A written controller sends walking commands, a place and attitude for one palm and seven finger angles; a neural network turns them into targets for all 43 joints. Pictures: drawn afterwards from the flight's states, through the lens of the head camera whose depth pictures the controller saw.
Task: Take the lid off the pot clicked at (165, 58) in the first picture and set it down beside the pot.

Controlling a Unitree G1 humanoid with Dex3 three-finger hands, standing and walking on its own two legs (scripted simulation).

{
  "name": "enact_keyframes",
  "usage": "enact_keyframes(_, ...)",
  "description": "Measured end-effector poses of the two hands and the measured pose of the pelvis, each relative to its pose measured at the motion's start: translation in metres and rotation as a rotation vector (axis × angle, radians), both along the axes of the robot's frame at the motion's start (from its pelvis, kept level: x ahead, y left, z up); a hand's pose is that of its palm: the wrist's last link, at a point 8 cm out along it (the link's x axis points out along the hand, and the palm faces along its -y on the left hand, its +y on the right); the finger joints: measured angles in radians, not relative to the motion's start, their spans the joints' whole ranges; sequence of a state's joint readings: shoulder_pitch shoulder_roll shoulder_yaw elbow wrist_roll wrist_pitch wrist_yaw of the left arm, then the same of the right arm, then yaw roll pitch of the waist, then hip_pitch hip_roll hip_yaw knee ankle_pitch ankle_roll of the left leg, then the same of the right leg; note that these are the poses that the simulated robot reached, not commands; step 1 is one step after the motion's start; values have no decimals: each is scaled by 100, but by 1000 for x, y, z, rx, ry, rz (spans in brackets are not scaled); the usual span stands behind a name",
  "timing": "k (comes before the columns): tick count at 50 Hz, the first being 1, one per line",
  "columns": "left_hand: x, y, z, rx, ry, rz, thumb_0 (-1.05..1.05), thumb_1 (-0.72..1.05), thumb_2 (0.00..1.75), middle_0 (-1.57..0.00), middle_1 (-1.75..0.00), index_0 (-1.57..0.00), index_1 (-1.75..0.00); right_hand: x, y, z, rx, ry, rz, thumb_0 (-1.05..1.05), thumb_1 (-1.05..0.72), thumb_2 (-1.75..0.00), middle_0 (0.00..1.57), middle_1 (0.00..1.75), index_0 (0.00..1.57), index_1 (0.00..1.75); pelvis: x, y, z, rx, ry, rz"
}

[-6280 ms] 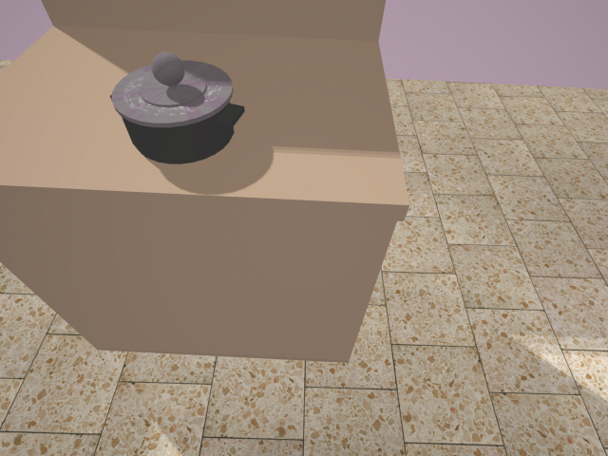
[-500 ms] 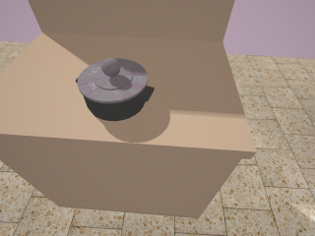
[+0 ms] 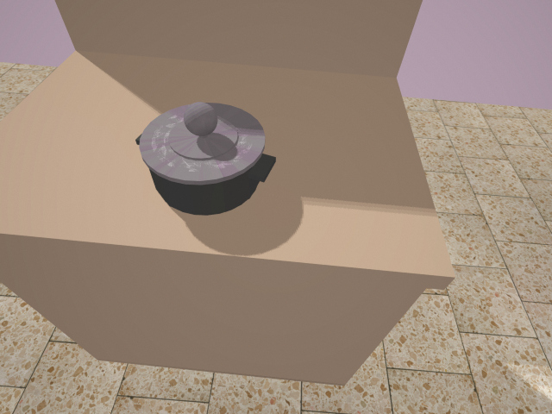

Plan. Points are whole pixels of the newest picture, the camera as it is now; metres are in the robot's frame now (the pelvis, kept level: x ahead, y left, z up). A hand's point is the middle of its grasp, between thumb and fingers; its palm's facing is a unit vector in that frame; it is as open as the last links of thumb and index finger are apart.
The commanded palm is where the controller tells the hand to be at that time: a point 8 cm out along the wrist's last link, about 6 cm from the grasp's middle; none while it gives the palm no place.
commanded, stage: lift the closed hand beside the body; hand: left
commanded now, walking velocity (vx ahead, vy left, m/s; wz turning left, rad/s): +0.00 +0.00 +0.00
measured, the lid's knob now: (200, 119) +0.49 +0.15 +0.17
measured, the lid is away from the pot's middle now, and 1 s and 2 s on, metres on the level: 0.00 0.00 0.00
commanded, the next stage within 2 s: raise the hand higher, near the body in 0.72 s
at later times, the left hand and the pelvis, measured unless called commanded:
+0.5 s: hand out of the picture +0.09 +0.21 +0.00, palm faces +0.18 -0.95 -0.26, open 4.5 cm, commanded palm +0.05 +0.26 +0.04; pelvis -0.06 +0.01 +0.00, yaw +3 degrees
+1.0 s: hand out of the picture +0.07 +0.26 +0.10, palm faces +0.31 -0.86 -0.40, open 3.1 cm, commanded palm +0.01 +0.29 +0.14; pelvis -0.07 +0.03 +0.00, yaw +2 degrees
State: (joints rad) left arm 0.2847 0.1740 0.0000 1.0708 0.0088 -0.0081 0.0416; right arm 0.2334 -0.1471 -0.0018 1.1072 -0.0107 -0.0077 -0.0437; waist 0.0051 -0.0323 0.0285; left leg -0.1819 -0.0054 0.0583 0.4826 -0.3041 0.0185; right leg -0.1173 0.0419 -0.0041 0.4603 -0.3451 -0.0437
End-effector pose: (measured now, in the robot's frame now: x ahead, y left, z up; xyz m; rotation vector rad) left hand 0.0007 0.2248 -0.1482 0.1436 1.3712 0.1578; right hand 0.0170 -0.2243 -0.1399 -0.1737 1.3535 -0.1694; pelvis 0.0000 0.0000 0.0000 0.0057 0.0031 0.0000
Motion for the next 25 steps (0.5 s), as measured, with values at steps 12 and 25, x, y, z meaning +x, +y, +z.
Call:
enact_keyframes(12,89,23,92,145,-565,13,2,91,90,-26,-36,-26,-37,34,8,12,15,-291,83,1,-92,-90,20,29,20,30,-15,17,3,-2,-11,34)
enact_keyframes(25,57,29,170,162,-918,-65,1,90,90,-71,-85,-72,-86,167,24,120,-26,-888,266,1,-91,-90,20,29,20,30,-56,12,4,-19,-40,46)
